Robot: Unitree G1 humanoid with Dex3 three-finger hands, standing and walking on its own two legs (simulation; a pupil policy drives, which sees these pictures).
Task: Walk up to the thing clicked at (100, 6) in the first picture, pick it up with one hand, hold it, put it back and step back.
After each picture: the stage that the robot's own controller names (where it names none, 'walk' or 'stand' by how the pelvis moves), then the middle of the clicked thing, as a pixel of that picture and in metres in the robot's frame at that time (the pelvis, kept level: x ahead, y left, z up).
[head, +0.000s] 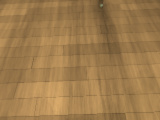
stand; (100, 4) +2.08 -0.25 -0.72
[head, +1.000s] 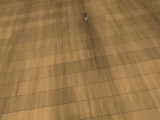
walk; (85, 17) +1.94 +0.10 -0.69
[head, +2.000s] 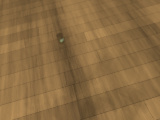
walk; (60, 38) +1.33 +0.36 -0.72
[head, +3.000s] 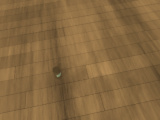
walk; (57, 73) +0.86 +0.34 -0.72
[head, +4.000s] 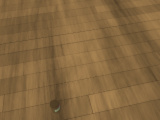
walk; (55, 106) +0.52 +0.26 -0.69
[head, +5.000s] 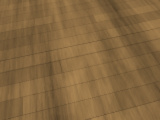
stand; out of the picture +0.32 +0.26 -0.71
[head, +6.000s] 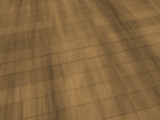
stand; out of the picture +0.31 +0.25 -0.73
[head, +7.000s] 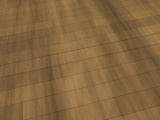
stand; out of the picture +0.30 +0.25 -0.73
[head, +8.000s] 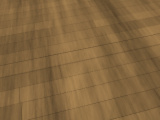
stand; out of the picture +0.29 +0.25 -0.73
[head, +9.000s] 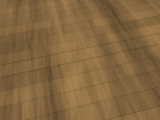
stand; out of the picture +0.30 +0.25 -0.73
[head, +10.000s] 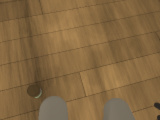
go down; (35, 91) +0.35 +0.27 -0.49
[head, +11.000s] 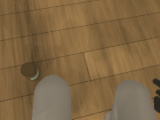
go down; (31, 72) +0.38 +0.30 -0.33
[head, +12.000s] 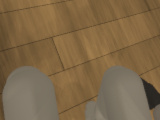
close in; out of the picture +0.34 +0.33 -0.24
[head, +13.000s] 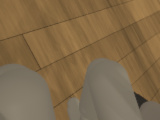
close; out of the picture +0.33 +0.33 -0.21
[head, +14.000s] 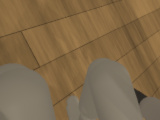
lift; out of the picture +0.32 +0.31 -0.21
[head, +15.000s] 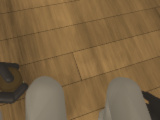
lift; (11, 84) +0.29 +0.26 -0.07
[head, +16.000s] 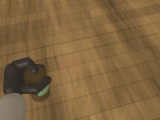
hold; (37, 84) +0.33 +0.17 +0.04
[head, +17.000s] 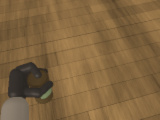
hold; (41, 87) +0.32 +0.17 +0.00
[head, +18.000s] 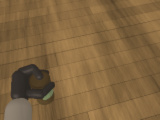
hold; (42, 88) +0.32 +0.17 -0.01
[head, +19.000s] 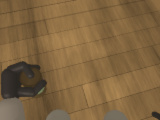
crouch; (34, 83) +0.34 +0.19 -0.06
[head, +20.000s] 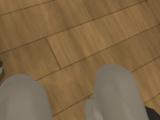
lower; out of the picture +0.37 +0.28 -0.17
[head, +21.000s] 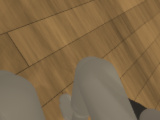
lower; out of the picture +0.36 +0.31 -0.22
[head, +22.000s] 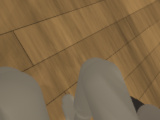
lower; out of the picture +0.35 +0.31 -0.22
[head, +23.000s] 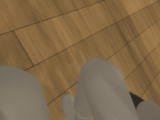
lower; out of the picture +0.34 +0.31 -0.22
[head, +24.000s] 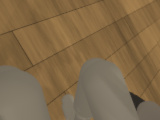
lower; out of the picture +0.34 +0.31 -0.21
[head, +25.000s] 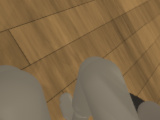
open; out of the picture +0.33 +0.29 -0.22
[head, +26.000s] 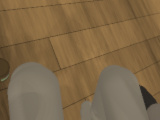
stand; out of the picture +0.33 +0.27 -0.24
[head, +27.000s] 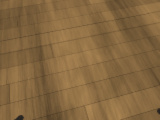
stand; out of the picture +0.30 +0.20 -0.62
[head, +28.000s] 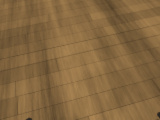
stand; out of the picture +0.32 +0.21 -0.66
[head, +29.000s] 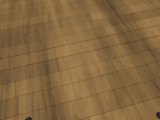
stand; out of the picture +0.31 +0.21 -0.66
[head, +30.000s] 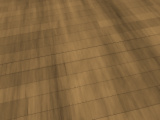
stand; out of the picture +0.34 +0.19 -0.72
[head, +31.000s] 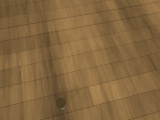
walk; (61, 104) +0.41 +0.16 -0.71
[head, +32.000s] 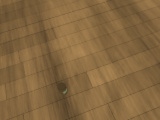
walk; (62, 89) +0.57 +0.24 -0.70
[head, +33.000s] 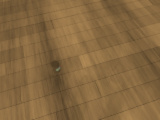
stand; (56, 67) +0.87 +0.30 -0.70
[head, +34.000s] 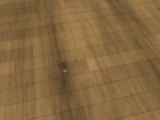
stand; (63, 68) +0.90 +0.22 -0.72
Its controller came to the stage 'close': yes
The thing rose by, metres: 0.70
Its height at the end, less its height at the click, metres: +0.00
